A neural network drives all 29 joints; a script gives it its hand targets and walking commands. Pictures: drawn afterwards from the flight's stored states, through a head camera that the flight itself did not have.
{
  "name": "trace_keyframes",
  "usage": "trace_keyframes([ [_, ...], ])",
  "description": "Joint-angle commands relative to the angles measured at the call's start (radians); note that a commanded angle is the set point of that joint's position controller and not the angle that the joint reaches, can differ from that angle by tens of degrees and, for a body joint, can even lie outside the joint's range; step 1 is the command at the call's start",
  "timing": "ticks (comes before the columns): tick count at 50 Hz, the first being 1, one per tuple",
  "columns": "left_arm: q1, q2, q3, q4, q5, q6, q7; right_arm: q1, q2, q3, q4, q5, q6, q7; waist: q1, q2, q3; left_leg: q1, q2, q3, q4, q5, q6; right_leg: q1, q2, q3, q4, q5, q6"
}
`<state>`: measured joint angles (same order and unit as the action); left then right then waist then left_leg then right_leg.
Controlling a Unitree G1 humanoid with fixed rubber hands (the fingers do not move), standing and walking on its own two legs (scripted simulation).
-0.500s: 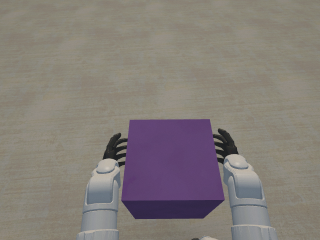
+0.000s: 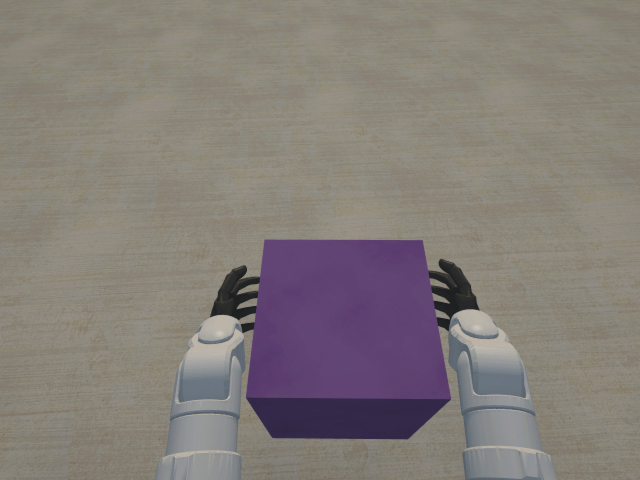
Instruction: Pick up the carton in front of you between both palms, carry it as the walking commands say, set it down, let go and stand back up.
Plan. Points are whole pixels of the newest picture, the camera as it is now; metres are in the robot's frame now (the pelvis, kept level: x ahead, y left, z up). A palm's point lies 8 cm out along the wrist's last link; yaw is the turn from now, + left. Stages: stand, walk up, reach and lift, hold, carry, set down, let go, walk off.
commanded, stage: carry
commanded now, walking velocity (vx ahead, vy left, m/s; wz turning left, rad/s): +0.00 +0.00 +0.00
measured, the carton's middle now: (341, 347) +0.30 +0.00 -0.04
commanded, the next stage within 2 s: hold in 1.62 s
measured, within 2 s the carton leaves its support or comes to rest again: neither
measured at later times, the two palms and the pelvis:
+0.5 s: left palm (232, 308) +0.32 +0.15 +0.03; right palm (456, 309) +0.32 -0.15 +0.04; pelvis +0.03 +0.00 -0.01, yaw -1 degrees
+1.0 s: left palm (230, 329) +0.28 +0.14 +0.04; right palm (468, 329) +0.28 -0.15 +0.04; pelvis -0.01 +0.00 +0.00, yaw -1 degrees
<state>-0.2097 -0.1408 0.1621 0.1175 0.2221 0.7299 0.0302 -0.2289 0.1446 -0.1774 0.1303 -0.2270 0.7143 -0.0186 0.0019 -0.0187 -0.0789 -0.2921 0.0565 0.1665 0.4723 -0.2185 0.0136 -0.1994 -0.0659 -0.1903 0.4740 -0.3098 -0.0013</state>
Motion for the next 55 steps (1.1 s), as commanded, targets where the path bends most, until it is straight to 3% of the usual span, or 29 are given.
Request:
trace_keyframes([
  [1, -0.42, -0.797, -0.512, -0.018, -0.196, -0.015, -0.205, -0.33, 0.797, 0.473, 0.055, 0.181, -0.003, 0.208, 0.0, 0.086, -0.28, 0.177, 0.143, -0.108, 0.015, 0.636, 0.014, 0.067, -0.1, 0.078, 0.014, 0.416, 0.02],
  [7, -0.456, -0.863, -0.512, 0.012, -0.206, -0.023, -0.22, -0.384, 0.85, 0.476, 0.058, 0.186, -0.01, 0.219, -0.001, 0.041, -0.307, 0.195, 0.129, -0.094, 0.068, 0.709, 0.02, 0.067, -0.094, 0.071, 0.042, 0.509, 0.027],
  [16, -0.446, -0.881, -0.549, -0.047, -0.23, -0.034, -0.219, -0.402, 0.871, 0.556, -0.026, 0.226, -0.016, 0.216, 0.0, 0.009, -0.34, 0.173, 0.11, -0.078, 0.095, 0.606, 0.014, 0.101, -0.103, 0.077, 0.064, 0.569, 0.016],
  [38, -0.496, -0.876, -0.51, 0.017, -0.211, -0.029, -0.225, -0.441, 0.872, 0.508, 0.047, 0.201, -0.01, 0.222, -0.003, 0.019, -0.232, 0.113, 0.116, -0.098, -0.002, 0.272, 0.009, 0.027, -0.107, 0.105, -0.037, 0.246, -0.008],
  [55, -0.506, -0.885, -0.514, 0.011, -0.216, -0.027, -0.227, -0.452, 0.883, 0.513, 0.044, 0.204, -0.008, 0.225, -0.004, 0.02, -0.24, 0.1, 0.115, -0.105, -0.026, 0.196, 0.006, -0.006, -0.106, 0.117, -0.06, 0.169, -0.019],
])
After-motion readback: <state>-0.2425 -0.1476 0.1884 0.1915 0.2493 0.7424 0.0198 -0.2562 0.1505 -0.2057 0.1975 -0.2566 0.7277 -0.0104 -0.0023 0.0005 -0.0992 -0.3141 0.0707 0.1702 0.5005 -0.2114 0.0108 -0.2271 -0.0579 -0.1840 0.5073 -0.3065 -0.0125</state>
